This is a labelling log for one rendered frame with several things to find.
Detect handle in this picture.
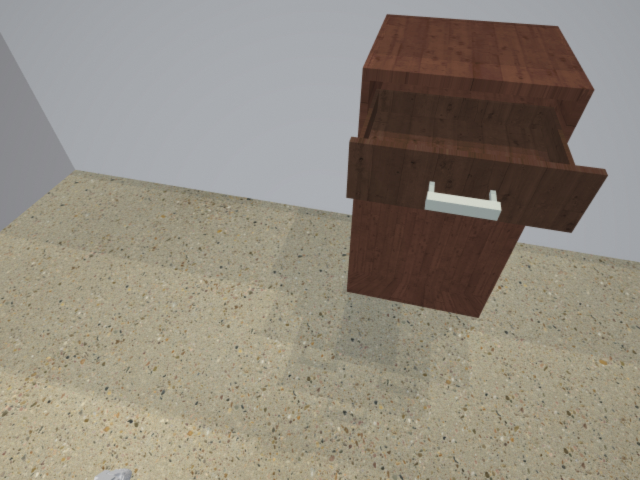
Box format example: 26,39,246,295
425,181,501,221

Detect cabinet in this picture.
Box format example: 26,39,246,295
347,14,594,318

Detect drawer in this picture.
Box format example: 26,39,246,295
346,89,608,233

